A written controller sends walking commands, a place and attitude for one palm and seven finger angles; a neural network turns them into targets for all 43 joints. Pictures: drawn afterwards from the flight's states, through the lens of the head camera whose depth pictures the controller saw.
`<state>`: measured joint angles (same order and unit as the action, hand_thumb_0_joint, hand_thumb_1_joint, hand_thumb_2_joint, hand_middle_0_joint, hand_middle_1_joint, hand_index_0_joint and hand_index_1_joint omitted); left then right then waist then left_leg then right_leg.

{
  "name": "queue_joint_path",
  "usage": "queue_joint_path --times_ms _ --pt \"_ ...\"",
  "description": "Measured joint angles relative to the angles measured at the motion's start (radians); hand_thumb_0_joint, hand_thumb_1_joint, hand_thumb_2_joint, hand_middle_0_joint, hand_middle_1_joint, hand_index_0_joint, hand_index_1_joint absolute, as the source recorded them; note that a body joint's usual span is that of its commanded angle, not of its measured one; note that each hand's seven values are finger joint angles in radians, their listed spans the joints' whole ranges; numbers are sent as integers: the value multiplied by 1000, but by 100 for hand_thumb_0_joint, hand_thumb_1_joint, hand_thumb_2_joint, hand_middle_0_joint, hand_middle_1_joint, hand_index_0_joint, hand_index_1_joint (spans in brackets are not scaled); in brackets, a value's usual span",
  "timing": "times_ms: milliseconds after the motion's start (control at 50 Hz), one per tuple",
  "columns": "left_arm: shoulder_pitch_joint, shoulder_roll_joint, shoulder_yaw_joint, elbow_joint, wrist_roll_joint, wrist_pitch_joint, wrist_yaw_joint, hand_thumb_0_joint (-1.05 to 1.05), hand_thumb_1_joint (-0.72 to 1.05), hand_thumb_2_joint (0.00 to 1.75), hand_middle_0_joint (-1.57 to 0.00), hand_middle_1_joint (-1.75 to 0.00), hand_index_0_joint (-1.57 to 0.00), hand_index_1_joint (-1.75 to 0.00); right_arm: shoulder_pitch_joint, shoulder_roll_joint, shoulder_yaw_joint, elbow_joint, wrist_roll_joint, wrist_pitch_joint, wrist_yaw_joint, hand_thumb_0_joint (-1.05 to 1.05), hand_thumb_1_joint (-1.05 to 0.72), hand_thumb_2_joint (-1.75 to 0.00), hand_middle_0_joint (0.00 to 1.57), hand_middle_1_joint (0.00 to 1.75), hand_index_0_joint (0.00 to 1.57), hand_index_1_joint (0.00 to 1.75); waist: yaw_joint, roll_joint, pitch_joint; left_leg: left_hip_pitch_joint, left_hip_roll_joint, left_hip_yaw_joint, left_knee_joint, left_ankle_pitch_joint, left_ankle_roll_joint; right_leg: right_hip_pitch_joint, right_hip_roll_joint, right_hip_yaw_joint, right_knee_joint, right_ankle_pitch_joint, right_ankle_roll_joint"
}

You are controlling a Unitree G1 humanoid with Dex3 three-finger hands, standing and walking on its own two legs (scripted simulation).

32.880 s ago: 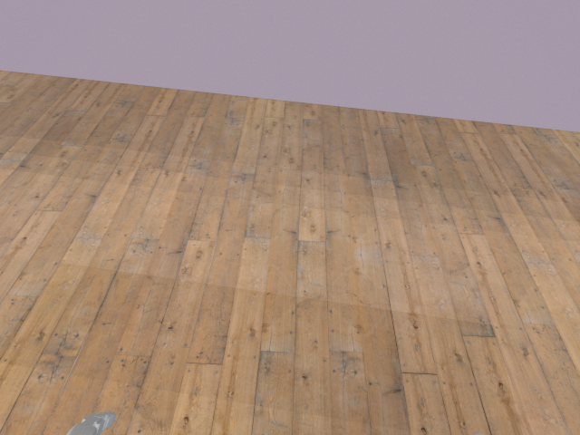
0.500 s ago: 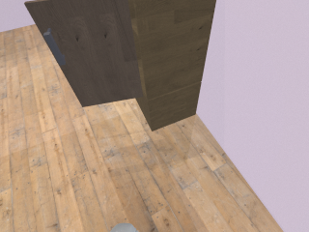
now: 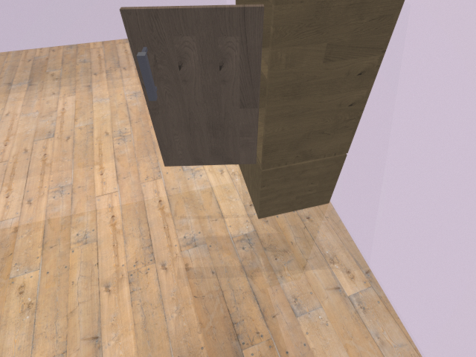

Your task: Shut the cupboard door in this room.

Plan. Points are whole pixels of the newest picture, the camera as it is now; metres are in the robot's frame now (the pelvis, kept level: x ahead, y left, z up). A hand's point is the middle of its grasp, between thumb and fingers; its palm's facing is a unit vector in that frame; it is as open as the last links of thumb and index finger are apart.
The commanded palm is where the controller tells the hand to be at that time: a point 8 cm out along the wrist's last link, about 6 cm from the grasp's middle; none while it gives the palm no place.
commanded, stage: take the last steps up to it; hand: left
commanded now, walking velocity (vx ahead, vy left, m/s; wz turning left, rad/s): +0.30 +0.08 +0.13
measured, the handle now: (149, 74) +0.84 +0.33 +0.05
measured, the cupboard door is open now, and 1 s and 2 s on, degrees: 77 77 77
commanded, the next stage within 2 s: come to a stop and stand still in 0.86 s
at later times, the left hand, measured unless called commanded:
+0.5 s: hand out of the picture +0.02 +0.18 -0.16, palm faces +0.21 -0.96 -0.17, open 7.4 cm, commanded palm none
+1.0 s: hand (145, 233) +0.42 +0.27 -0.16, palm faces +0.02 -0.97 -0.22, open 7.4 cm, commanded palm none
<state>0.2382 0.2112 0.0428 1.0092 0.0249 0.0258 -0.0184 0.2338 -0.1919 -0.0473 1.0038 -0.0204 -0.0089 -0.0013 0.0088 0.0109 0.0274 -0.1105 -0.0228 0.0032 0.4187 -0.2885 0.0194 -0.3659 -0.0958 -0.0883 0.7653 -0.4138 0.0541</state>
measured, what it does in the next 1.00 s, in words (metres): walks ahead: right foot, then left foot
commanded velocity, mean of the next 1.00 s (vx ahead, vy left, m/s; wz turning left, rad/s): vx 0.22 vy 0.04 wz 0.00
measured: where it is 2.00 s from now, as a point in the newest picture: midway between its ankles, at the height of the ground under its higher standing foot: (212, 337)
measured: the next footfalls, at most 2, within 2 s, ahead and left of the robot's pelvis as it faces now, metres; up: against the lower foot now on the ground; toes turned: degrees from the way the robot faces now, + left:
right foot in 0.06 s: +0.08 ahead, -0.12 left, +0.00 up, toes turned -7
left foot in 0.56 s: +0.24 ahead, +0.18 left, +0.00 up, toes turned +12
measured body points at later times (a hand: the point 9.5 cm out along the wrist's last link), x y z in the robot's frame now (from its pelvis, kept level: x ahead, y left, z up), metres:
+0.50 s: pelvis +0.13 +0.04 +0.00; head +0.16 +0.03 +0.45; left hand +0.01 +0.23 -0.15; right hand +0.21 -0.19 -0.16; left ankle +0.20 +0.18 -0.72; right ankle +0.04 -0.11 -0.74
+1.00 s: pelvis +0.31 +0.08 -0.01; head +0.34 +0.07 +0.44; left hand +0.42 +0.32 -0.14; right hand +0.27 -0.13 -0.17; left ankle +0.20 +0.18 -0.74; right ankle +0.42 -0.02 -0.72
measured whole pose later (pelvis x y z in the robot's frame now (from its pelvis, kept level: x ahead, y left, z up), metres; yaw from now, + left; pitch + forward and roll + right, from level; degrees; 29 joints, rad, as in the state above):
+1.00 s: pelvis +0.31 +0.08 -0.01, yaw +1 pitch +0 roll +2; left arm 0.12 0.18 0.05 0.98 0.02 -0.01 0.00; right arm 0.37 -0.13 -0.04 1.12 -0.02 -0.06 -0.01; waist -0.03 0.00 0.06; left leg 0.01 -0.01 0.19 0.36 -0.36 0.01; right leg -0.48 -0.09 -0.10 0.68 -0.20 -0.01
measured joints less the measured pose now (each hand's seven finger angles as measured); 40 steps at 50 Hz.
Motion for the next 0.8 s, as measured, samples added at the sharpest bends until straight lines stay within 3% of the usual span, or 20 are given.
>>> queue_joint_path --times_ms 60,120,180,240,300,400,480,540,560,600,660,720,800 --pt "-5 -16 -4 -15 4 -34 -2 1 90 90 -20 -30 -20 -29 52 -14 -6 26 4 4 0 0 -92 -90 20 30 20 30 -10 14 -4 -33 -3 -11 103 -68 -10 79 20 -21 -183 104 -22" --pt "0 -50 -11 -22 4 -66 7 0 90 90 -20 -30 -20 -29 84 -32 -16 64 2 31 7 0 -92 -90 20 30 20 30 -6 46 4 -158 0 -28 420 -181 0 101 25 -59 -159 114 -75" --pt "47 -71 -12 -7 0 -76 20 0 90 90 -20 -30 -20 -29 81 -38 -24 81 -5 44 22 1 -92 -90 20 30 20 30 4 34 3 -283 20 3 632 -84 -8 156 17 -56 -232 120 -78" --pt "93 -86 -16 29 -1 -75 25 0 90 90 -21 -30 -20 -29 69 -39 -31 69 -7 38 31 1 -92 -90 19 30 19 30 -8 26 5 -370 62 9 669 38 -30 216 14 -60 -330 154 -69" --pt "133 -99 -21 62 -2 -80 24 0 90 90 -21 -30 -20 -30 58 -32 -32 60 -5 33 35 1 -91 -90 19 30 19 30 -11 21 7 -422 97 8 633 113 -52 268 13 -71 -405 170 -61" --pt "181 -110 -20 100 3 -91 26 0 90 90 -21 -30 -20 -30 25 -16 -27 59 -3 32 42 1 -91 -90 19 30 19 30 12 15 17 -436 128 37 480 141 -67 331 4 -94 -459 154 -35" --pt "203 -106 -14 121 8 -88 28 0 90 90 -21 -30 -20 -30 -25 0 -16 47 -1 22 48 1 -91 -90 19 29 19 30 40 7 31 -380 118 76 296 101 -48 358 -13 -106 -440 104 1" --pt "222 -94 -5 135 7 -77 29 0 90 90 -21 -30 -21 -30 -59 13 -8 22 -1 -8 49 1 -91 -90 19 30 19 30 51 -8 34 -287 91 100 157 81 -25 349 -39 -98 -345 23 30" --pt "223 -89 -2 141 4 -70 28 0 90 90 -21 -30 -20 -30 -70 17 -7 13 -5 -25 44 1 -91 -90 19 30 19 30 46 -15 36 -273 82 102 152 70 -11 315 -55 -91 -251 -20 15" --pt "189 -71 2 151 -2 -48 27 1 90 90 -21 -30 -20 -30 -90 35 -5 1 -4 -49 29 1 -91 -90 19 30 19 30 38 -37 56 -269 65 118 209 26 11 200 -55 -11 41 -98 -28" --pt "137 -51 11 142 -5 -40 25 1 90 90 -20 -30 -20 -29 -82 52 -11 -5 6 -64 4 0 -92 -90 20 30 20 30 28 -39 50 -191 55 147 152 16 22 27 -28 28 350 -38 -61" --pt "75 -29 22 110 1 -42 22 1 91 90 -20 -30 -20 -29 -57 42 -14 -1 6 -79 -12 -2 -95 -90 20 30 20 30 12 -45 31 -103 33 169 48 33 31 -95 -22 19 415 57 -60" --pt "-9 -6 31 50 2 -40 21 1 91 90 -20 -30 -20 -29 8 41 -5 33 6 -79 -15 -2 -94 -90 20 30 20 30 8 -57 5 -9 4 179 -60 45 33 -196 -15 15 375 150 -44"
